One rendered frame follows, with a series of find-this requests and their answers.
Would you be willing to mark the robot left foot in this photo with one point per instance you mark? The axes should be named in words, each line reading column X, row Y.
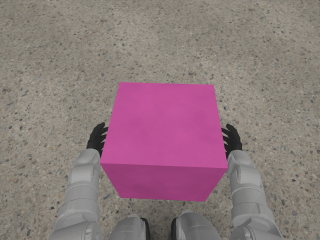
column 147, row 231

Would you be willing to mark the right robot hand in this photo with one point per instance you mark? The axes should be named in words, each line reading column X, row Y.
column 233, row 140

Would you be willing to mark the robot left upper arm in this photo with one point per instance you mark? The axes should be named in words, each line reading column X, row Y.
column 87, row 230

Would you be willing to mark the robot right upper arm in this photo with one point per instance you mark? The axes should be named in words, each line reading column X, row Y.
column 245, row 232

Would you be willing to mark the left robot forearm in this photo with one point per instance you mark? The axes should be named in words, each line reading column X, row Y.
column 81, row 195

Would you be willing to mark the carton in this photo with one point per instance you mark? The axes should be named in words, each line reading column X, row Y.
column 164, row 142

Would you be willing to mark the left robot shin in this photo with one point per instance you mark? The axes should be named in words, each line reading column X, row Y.
column 133, row 215

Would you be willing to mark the left robot hand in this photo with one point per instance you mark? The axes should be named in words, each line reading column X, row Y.
column 96, row 138

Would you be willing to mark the right robot forearm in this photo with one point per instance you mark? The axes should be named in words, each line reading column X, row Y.
column 248, row 195

